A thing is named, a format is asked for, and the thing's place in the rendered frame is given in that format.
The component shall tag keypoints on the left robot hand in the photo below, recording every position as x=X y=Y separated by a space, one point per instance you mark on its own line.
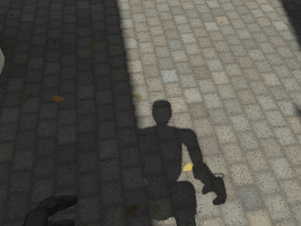
x=39 y=215

